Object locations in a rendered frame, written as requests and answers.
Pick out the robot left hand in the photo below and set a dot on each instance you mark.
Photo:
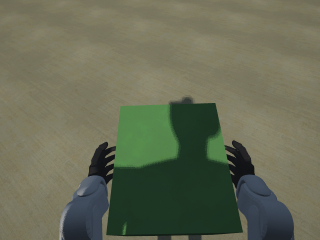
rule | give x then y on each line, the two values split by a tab
98	162

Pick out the robot left forearm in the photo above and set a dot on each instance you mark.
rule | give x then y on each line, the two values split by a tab
81	219

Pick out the robot right forearm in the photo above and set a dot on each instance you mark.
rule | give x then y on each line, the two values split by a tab
267	218

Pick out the robot right hand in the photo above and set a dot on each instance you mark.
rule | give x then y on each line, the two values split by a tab
242	161

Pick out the carton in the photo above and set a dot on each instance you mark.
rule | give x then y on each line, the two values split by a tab
171	175

